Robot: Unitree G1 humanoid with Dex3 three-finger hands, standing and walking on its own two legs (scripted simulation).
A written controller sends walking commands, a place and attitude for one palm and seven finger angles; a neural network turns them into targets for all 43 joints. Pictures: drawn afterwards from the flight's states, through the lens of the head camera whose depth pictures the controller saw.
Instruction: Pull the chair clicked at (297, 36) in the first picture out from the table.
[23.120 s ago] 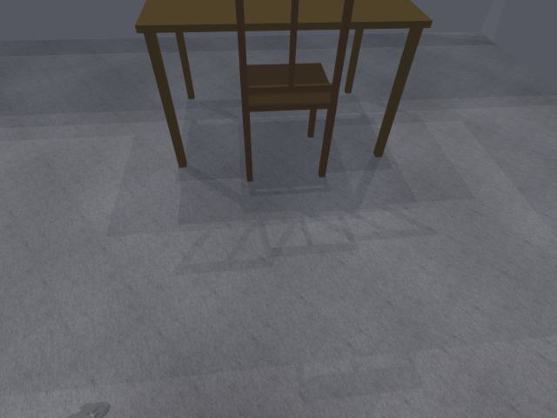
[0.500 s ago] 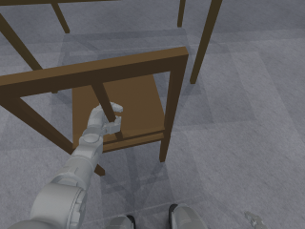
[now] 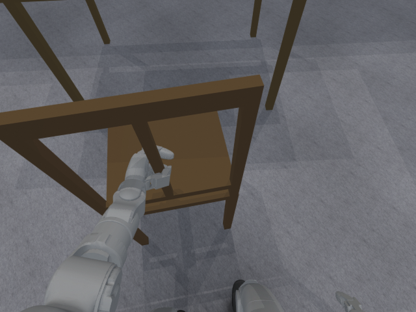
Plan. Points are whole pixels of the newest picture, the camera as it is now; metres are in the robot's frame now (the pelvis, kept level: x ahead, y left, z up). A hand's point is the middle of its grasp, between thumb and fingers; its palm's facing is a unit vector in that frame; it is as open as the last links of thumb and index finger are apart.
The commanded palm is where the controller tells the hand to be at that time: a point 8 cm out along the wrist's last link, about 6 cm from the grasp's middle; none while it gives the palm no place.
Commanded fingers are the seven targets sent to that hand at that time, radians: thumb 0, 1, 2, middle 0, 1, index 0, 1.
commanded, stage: stop walking, hand still on the chair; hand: left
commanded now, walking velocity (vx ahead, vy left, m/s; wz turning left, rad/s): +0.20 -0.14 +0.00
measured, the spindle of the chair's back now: (157, 165) +0.42 +0.12 -0.06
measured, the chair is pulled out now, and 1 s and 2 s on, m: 0.60 0.70 0.70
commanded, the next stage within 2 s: open the thumb and straighten the fingers in 0.82 s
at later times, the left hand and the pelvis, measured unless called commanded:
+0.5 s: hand (164, 214) +0.30 +0.09 -0.05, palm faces -0.05 -0.98 -0.18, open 5.5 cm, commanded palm +0.28 +0.14 -0.03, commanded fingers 0.00 0.90 0.90 -0.50 -1.45 -0.50 -1.45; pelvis +0.00 -0.01 +0.01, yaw +0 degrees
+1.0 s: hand (161, 218) +0.29 +0.10 -0.05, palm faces -0.08 -0.99 -0.15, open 5.6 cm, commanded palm +0.27 +0.15 -0.03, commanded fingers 0.00 0.30 0.61 -0.50 -1.45 -0.50 -1.45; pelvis +0.01 +0.00 +0.01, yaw +0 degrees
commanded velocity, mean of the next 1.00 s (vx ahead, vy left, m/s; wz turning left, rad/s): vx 0.01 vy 0.02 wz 0.00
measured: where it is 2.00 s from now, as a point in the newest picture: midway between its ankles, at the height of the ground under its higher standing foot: outside the picture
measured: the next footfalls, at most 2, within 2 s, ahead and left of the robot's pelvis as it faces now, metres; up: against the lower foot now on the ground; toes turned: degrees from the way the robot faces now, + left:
none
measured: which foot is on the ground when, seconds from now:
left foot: down 0.00-1.00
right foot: down 0.00-1.00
